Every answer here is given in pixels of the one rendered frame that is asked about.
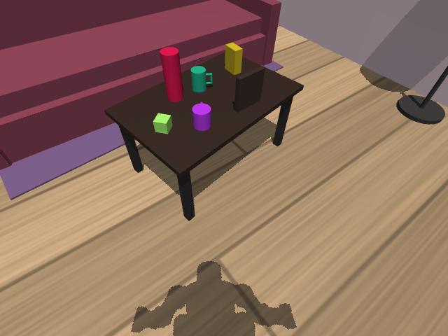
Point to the floor lamp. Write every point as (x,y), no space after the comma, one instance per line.
(423,109)

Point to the sofa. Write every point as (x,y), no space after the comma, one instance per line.
(63,62)

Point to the coffee table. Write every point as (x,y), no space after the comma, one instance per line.
(184,147)

